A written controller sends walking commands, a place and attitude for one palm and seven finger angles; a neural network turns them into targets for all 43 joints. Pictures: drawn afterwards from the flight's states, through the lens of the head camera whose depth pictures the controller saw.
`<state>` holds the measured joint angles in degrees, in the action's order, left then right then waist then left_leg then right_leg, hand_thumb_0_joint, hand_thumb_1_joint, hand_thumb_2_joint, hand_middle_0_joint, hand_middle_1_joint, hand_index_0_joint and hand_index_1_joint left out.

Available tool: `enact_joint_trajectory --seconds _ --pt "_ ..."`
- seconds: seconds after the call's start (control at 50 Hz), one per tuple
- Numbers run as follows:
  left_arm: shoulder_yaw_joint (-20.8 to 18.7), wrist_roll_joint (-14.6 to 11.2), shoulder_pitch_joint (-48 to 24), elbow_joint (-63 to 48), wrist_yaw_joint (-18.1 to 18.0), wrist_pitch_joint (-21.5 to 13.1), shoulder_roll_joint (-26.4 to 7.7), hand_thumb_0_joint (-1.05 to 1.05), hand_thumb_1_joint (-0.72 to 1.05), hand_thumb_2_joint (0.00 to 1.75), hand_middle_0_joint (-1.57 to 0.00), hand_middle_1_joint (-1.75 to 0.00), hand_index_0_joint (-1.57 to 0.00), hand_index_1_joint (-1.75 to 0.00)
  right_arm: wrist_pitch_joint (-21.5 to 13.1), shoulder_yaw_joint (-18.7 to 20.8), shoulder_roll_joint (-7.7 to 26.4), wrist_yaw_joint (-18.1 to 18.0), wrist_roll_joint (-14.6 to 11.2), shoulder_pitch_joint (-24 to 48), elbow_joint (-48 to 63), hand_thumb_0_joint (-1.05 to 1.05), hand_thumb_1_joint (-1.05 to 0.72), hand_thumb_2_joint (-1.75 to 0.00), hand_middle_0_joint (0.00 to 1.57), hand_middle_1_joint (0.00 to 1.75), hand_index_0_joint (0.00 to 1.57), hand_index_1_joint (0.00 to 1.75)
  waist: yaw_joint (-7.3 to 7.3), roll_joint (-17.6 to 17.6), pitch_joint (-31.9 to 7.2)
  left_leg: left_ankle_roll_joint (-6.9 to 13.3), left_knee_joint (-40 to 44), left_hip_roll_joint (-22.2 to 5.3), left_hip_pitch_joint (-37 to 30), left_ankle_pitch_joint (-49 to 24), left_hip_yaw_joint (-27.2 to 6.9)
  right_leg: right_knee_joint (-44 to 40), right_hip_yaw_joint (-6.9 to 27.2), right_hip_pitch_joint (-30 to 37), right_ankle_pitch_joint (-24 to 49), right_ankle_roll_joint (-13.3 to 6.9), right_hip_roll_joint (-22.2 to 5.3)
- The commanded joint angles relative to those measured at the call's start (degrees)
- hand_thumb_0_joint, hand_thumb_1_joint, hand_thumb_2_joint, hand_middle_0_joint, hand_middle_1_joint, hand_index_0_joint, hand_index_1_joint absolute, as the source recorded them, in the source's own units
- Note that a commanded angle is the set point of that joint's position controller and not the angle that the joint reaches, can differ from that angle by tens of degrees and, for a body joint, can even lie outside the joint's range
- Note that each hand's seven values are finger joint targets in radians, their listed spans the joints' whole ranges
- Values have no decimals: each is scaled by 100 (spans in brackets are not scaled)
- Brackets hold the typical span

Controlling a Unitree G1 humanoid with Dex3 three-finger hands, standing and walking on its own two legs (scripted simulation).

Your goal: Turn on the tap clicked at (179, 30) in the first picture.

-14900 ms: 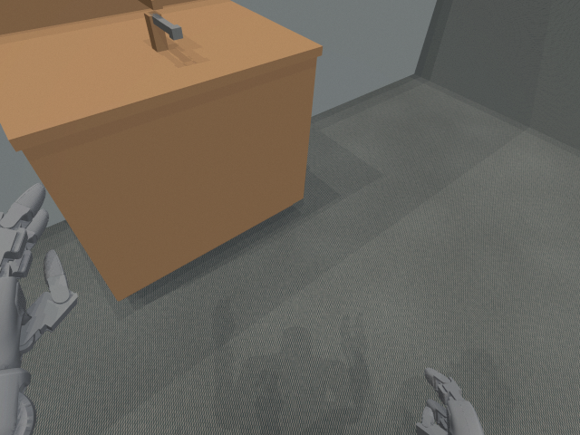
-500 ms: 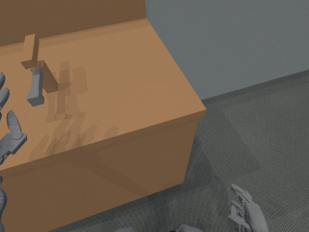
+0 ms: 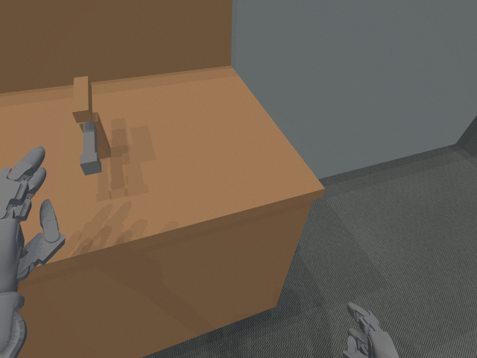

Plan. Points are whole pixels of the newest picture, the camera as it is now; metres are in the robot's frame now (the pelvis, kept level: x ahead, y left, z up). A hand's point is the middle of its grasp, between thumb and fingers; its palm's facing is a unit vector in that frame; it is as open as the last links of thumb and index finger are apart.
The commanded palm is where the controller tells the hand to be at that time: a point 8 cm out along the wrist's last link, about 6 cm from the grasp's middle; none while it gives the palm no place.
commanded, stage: come to a stop and stand still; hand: left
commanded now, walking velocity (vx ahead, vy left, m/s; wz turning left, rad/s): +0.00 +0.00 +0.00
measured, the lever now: (90, 163) +0.40 +0.30 +0.11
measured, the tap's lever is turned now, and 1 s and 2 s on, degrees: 0 0 0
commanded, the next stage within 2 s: look again from close up in 0.74 s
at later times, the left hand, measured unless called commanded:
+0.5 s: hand (53, 206) +0.27 +0.29 +0.15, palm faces +0.36 -0.85 -0.39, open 7.4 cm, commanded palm +0.20 +0.32 +0.18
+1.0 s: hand (45, 213) +0.24 +0.28 +0.17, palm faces +0.41 -0.83 -0.37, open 7.4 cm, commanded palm +0.17 +0.32 +0.18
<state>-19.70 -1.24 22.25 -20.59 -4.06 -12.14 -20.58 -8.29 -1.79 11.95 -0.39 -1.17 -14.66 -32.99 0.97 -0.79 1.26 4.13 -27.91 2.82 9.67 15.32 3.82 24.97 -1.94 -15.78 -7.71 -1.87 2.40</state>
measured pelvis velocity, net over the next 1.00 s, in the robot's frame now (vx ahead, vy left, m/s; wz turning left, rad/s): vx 0.04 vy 0.03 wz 0.08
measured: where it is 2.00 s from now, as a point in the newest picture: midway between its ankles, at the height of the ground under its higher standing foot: outside the picture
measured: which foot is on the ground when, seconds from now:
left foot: down 0.00-1.00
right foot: down 0.00-1.00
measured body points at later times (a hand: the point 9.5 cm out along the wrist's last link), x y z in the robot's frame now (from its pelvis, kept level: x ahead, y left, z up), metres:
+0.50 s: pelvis +0.05 +0.04 +0.00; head +0.08 +0.06 +0.45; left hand +0.24 +0.33 +0.18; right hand +0.23 -0.17 -0.07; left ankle +0.00 +0.07 -0.74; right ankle +0.09 -0.09 -0.74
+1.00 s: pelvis +0.04 +0.03 +0.00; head +0.06 +0.04 +0.45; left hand +0.22 +0.32 +0.19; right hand +0.23 -0.18 -0.08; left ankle +0.01 +0.08 -0.73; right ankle +0.09 -0.09 -0.74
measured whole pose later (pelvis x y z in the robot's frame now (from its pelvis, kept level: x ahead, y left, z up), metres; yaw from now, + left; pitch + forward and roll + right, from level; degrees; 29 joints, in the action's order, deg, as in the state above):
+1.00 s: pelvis +0.04 +0.03 +0.00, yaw +5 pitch -3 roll -2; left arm -19.4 -2.6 22.2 -29.3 -5.2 -9.1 -20.4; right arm -4.5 -0.1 11.0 0.3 -0.8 -10.7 -31.4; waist 0.6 0.2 6.4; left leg -0.8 -35.7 5.1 11.6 16.8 0.4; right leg 25.5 -5.4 -12.5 -10.0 -1.3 -0.6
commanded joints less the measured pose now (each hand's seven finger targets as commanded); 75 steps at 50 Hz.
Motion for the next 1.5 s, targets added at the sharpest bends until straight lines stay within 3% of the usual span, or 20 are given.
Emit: enact_joint_trajectory --seconds 0.0,0.1,0.22,0.42,0.62,0.68,0.76,0.86,0.9,0.94,0.96,0.98,1.0,1.04,1.08,1.14,1.24,1.34,1.42,1.48 --pt "-564 -14 -1001 -1351 -130 -391 -937 0 90 90 -20 -30 -20 -30 -305 261 676 -36 -4 592 950 0 -90 -90 20 30 20 30 50 486 14 -100 1376 -823 1248 1509 -952 -343 689 738 -1351 91 -445" --pt "-448 13 -1219 -1751 -166 -452 -876 0 90 90 -20 -30 -20 -30 -410 260 659 8 42 623 932 0 -90 -90 20 30 20 30 72 788 -406 -229 1222 -882 869 157 -974 51 444 1156 -68 60 -433" --pt "-486 -23 -793 -1520 -161 -408 -834 0 90 90 -20 -30 -20 -30 -325 325 677 56 31 552 906 0 -90 -90 20 30 20 30 89 385 -351 -541 1073 -858 716 -711 -983 122 400 1118 362 12 -440" --pt "-695 -117 -266 -2030 -132 -330 -986 0 90 90 -20 -30 -20 -30 -41 421 655 75 41 624 1029 0 -90 -90 20 30 20 30 49 548 -872 -1023 399 -898 -219 -3632 -887 355 79 967 885 -84 -468" --pt "-835 -191 1 -2228 -220 -261 -1000 0 90 90 -20 -30 -20 -30 65 506 679 44 10 579 1008 0 -90 -90 20 30 20 30 22 542 -994 -1134 -167 -818 -164 -4011 -828 358 48 1157 1182 -322 -556" --pt "-809 -222 0 -2023 -262 -214 -932 0 90 90 -20 -30 -20 -30 100 483 699 15 -35 651 956 0 -90 -90 20 30 20 30 -20 296 -935 -1099 -268 -626 58 -2933 -791 355 441 1082 1584 -478 -815" --pt "-666 -183 -200 -1924 -272 -186 -871 0 90 90 -20 -30 -20 -30 165 466 696 -43 -1 700 943 0 -90 -90 20 30 20 30 -14 379 -624 -827 483 -804 237 -1894 -981 446 328 813 818 -164 -627" --pt "-549 -130 -560 -2252 -238 -170 -910 0 90 90 -20 -30 -20 -30 103 509 673 -14 102 845 1018 0 -90 -90 20 30 20 30 71 1321 -516 -1353 729 -927 -457 -4353 -982 466 -312 467 -542 -91 -289" --pt "-625 -157 -410 -2260 -244 -157 -926 0 90 90 -20 -30 -20 -30 84 490 636 36 111 914 1061 0 -90 -90 20 30 20 30 143 1159 -616 -1545 260 -782 -248 -4883 -834 -82 -465 1040 -278 -212 -260" --pt "-785 -160 -144 -2234 -285 -173 -1030 0 90 90 -20 -30 -20 -30 104 509 669 50 -27 765 1088 0 -90 -90 20 30 20 30 187 -313 -1049 -1250 -1467 -541 579 -3376 -698 -121 304 1944 1437 -743 -963" --pt "-783 -222 -45 -2183 -302 -167 -982 0 90 90 -20 -30 -20 -30 113 550 728 34 -78 658 1036 0 -90 -90 20 30 20 30 113 -1034 -1033 -897 -2312 -205 596 -1230 -753 -271 1257 1227 1413 -1116 -1706" --pt "-824 -261 167 -1967 -308 -123 -939 0 90 90 -20 -30 -20 -30 175 530 677 31 -86 640 980 0 -90 -90 20 30 20 30 -34 -1306 -793 -591 -2100 -228 539 755 -1041 -637 1771 435 723 -1156 -2132" --pt "-774 -328 222 -1930 -320 -75 -813 0 90 90 -20 -30 -20 -30 249 467 529 12 -61 599 913 0 -90 -90 20 30 20 30 -76 -1182 -586 -415 -1402 -522 347 1367 -1294 -779 1673 -148 -538 -921 -2211" --pt "-810 -254 121 -1895 -354 -26 -865 0 90 90 -20 -30 -20 -30 324 341 504 -71 1 735 820 0 -90 -90 20 30 20 30 -189 -53 -228 -380 179 -438 -155 882 -796 -485 876 -903 -2172 -308 -1283" --pt "-602 -152 -305 -2235 -384 -140 -822 0 90 90 -20 -30 -20 -30 182 347 659 -166 -13 873 869 0 -90 -90 20 30 20 30 -158 1743 -160 -94 1451 -1052 556 1181 -1710 966 93 -254 -1488 104 -309" --pt "-576 -35 -518 -1938 -338 -118 -851 0 90 90 -20 -30 -20 -30 16 355 587 -143 -59 811 931 0 -90 -90 20 30 20 30 -4 1291 22 138 1745 -1336 1839 2312 -1801 1195 168 757 -1186 174 -261" --pt "-502 42 -827 -1703 -333 -163 -882 0 90 90 -20 -30 -20 -30 -145 366 670 -89 25 747 807 0 -90 -90 20 30 20 30 -6 126 -156 -83 986 -905 1230 1137 -1247 -215 330 1097 -696 62 -413" --pt "-520 -48 -356 -1578 -303 -125 -831 0 90 90 -20 -30 -20 -30 -81 414 672 -67 57 652 776 0 -90 -90 20 30 20 30 -73 545 -245 -65 873 -794 916 1499 -1125 -348 575 573 -1643 -144 -450" --pt "-637 -88 -277 -1656 -329 -89 -952 0 90 90 -20 -30 -20 -30 -26 395 625 -82 25 704 820 0 -90 -90 20 30 20 30 -74 645 -283 -12 876 -1044 799 885 -1306 -47 278 656 -939 -101 -303" --pt "-782 -131 -208 -1833 -350 -67 -1132 0 90 90 -20 -30 -20 -30 -4 411 615 -71 11 748 802 0 -90 -90 20 30 20 30 -91 349 -595 -86 238 -928 478 -541 -946 -56 407 890 -21 -215 -476"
